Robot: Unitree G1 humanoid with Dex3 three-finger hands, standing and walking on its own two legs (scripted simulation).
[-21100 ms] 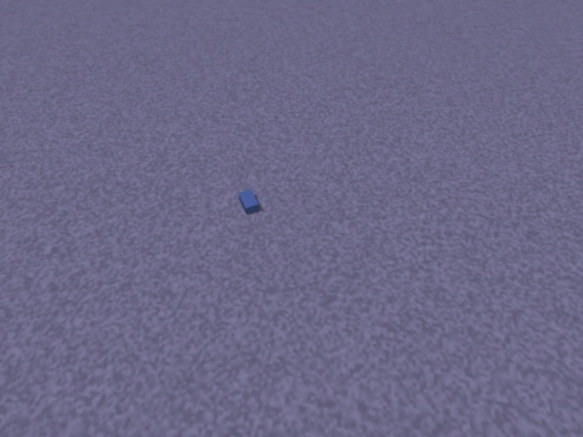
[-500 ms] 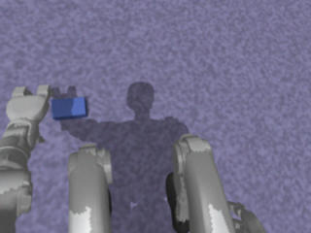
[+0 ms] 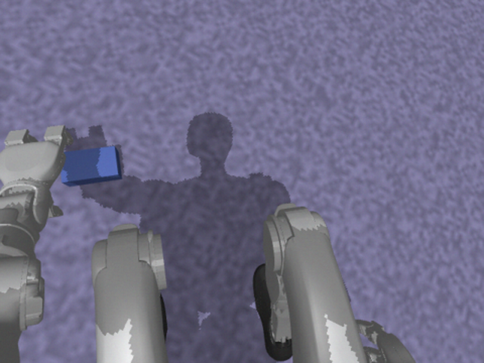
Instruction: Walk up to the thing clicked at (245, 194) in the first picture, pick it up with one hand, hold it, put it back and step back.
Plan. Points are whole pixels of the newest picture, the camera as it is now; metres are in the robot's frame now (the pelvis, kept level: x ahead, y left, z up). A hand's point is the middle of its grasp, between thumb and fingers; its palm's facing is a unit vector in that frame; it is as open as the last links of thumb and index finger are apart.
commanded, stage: rise first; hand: left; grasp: from above
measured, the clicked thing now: (91, 166) +0.48 +0.26 -0.30
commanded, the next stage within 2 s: approach in 1.74 s
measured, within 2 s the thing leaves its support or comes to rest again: neither
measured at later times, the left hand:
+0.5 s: hand (53, 177) +0.43 +0.29 -0.19, palm faces -0.44 -0.07 -0.89, open 13.7 cm
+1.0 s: hand (49, 167) +0.44 +0.29 -0.19, palm faces -0.44 -0.06 -0.90, open 13.7 cm
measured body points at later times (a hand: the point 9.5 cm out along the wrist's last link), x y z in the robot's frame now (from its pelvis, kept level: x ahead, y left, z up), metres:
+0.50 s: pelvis +0.00 +0.00 -0.01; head +0.23 +0.06 +0.37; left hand +0.44 +0.29 -0.14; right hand +0.06 -0.27 -0.12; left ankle +0.07 +0.14 -0.29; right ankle +0.09 -0.13 -0.29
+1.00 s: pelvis +0.00 +0.00 -0.01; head +0.24 +0.07 +0.37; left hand +0.46 +0.29 -0.13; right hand +0.05 -0.27 -0.11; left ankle +0.07 +0.14 -0.29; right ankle +0.09 -0.13 -0.29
